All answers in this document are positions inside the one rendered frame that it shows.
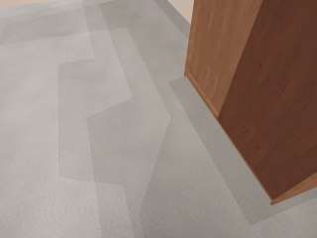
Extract wardrobe door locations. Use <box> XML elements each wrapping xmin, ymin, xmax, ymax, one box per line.
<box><xmin>189</xmin><ymin>0</ymin><xmax>263</xmax><ymax>113</ymax></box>
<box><xmin>217</xmin><ymin>0</ymin><xmax>317</xmax><ymax>200</ymax></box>

